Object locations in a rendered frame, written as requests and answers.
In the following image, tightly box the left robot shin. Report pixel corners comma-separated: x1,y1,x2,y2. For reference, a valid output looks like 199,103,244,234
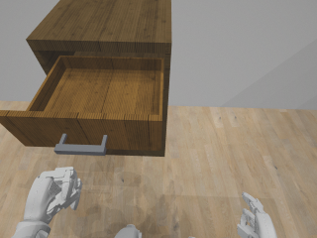
126,224,136,228

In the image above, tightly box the drawer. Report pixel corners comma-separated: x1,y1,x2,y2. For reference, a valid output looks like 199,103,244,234
0,56,164,151

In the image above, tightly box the robot left forearm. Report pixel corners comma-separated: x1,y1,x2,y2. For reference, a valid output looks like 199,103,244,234
11,220,51,238

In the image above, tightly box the right robot hand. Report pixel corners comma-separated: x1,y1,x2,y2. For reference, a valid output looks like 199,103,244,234
237,192,277,238

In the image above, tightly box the handle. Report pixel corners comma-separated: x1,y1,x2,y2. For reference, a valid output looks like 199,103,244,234
53,133,108,156

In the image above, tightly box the left robot hand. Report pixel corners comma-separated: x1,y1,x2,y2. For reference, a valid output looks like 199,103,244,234
24,167,83,225

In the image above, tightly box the cabinet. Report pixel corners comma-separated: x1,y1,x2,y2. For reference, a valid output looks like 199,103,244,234
26,0,172,157

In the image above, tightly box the left robot thigh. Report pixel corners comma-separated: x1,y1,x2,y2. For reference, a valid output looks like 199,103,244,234
114,227,143,238

